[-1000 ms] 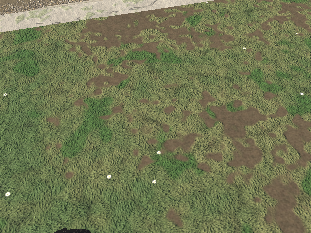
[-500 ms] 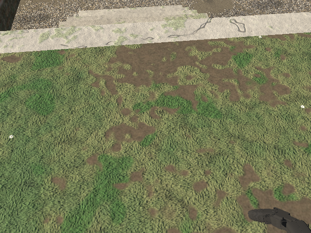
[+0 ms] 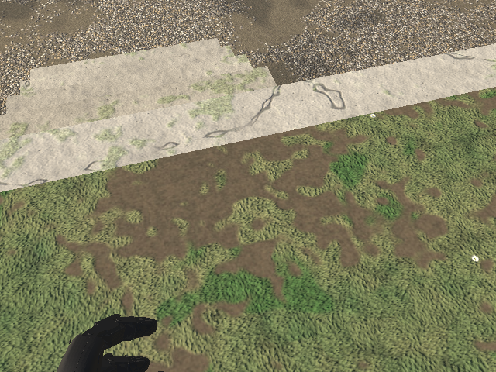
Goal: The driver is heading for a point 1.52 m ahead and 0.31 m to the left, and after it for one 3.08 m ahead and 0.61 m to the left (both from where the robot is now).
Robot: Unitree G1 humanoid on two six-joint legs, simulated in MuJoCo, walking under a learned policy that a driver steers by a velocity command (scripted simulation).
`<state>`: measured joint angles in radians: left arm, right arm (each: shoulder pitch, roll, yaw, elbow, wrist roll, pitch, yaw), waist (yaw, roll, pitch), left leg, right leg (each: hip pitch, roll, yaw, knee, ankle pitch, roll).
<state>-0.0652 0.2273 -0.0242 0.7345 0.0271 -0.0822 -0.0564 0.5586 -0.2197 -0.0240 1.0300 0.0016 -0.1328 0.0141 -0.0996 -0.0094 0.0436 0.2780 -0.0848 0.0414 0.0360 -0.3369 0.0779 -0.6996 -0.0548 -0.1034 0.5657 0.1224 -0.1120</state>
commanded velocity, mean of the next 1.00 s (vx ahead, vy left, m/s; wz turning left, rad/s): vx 1.00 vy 0.00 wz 0.16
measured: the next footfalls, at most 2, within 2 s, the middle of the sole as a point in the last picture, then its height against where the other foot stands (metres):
right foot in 0.06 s outside the picture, level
left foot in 0.52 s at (204, 273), level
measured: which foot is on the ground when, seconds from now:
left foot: down 0.00-0.08, up 0.10-0.50, down 0.52-0.98, up 1.00-1.00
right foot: up 0.00-0.04, down 0.06-0.52, up 0.54-0.94, down 0.96-1.00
